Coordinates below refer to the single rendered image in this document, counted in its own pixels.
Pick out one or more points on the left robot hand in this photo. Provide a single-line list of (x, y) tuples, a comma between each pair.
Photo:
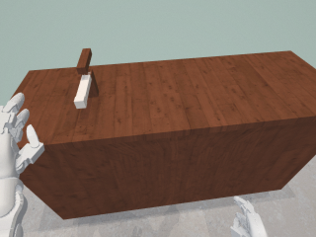
[(11, 132)]

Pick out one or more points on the tap lever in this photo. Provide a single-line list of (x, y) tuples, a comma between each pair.
[(81, 98)]

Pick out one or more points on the right robot hand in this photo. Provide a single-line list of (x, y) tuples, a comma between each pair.
[(251, 221)]

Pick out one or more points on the robot left forearm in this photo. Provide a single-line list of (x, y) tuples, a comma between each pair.
[(13, 206)]

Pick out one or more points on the counter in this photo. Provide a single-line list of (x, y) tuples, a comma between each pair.
[(165, 132)]

